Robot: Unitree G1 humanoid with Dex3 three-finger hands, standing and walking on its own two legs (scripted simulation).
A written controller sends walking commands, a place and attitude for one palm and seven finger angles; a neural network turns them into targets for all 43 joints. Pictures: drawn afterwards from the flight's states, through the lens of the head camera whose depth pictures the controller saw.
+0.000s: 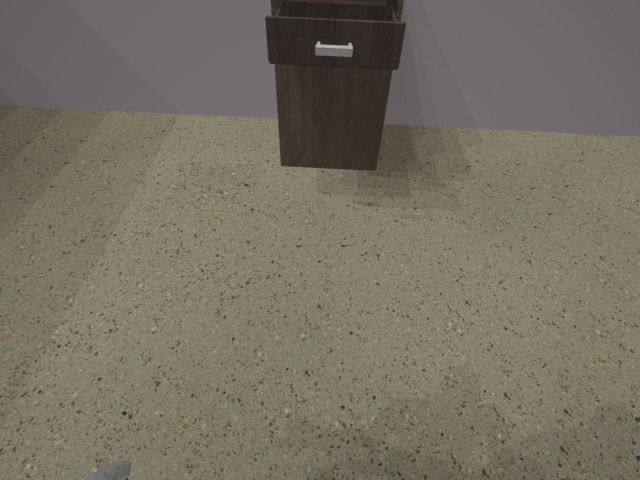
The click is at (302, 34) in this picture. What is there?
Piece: drawer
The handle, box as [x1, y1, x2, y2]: [315, 41, 352, 56]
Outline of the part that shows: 315,46 315,54 319,55 351,56 352,53 351,43 349,43 347,46 322,45 319,43 319,41 317,41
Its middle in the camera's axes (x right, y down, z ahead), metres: +0.04 -0.62 +1.26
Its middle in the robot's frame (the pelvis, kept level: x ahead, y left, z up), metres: +1.36 +0.02 -0.03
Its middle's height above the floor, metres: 0.74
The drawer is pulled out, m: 0.30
